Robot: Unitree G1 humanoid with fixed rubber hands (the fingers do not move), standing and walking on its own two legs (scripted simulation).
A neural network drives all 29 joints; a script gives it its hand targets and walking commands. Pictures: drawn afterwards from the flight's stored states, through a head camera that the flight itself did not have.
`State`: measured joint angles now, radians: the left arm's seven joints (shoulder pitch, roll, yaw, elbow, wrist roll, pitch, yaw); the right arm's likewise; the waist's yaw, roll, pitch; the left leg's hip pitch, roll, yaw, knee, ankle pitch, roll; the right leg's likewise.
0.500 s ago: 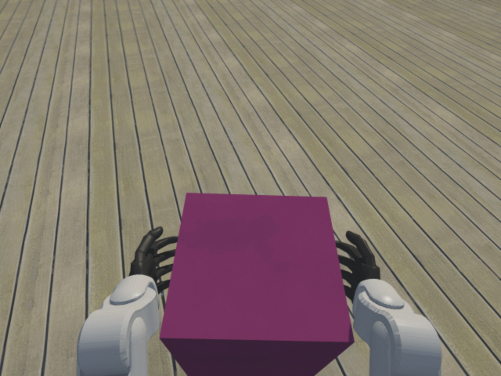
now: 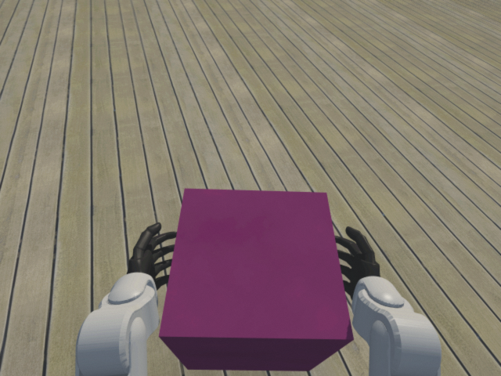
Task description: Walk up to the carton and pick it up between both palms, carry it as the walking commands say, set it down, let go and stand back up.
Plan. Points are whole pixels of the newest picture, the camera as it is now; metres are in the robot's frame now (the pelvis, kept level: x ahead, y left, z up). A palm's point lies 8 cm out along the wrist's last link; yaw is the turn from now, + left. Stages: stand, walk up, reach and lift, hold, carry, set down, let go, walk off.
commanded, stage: carry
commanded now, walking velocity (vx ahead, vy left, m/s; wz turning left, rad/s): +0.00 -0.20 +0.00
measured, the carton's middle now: (252, 287) +0.26 +0.00 +0.01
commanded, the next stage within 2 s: none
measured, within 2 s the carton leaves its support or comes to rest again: neither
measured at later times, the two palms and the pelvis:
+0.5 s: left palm (232, 289) +0.21 +0.04 +0.11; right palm (462, 299) +0.21 -0.26 +0.11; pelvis -0.02 -0.11 +0.01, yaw -1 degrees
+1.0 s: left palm (241, 286) +0.22 +0.02 +0.11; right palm (467, 299) +0.21 -0.27 +0.10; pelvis -0.02 -0.12 +0.01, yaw +0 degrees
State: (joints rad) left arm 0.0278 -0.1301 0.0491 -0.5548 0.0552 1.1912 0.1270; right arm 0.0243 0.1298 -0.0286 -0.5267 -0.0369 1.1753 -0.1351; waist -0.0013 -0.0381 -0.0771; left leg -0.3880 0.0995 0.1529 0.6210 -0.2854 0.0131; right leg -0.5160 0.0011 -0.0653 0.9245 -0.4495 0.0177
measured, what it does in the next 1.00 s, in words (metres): steps to the right: right foot, then left foot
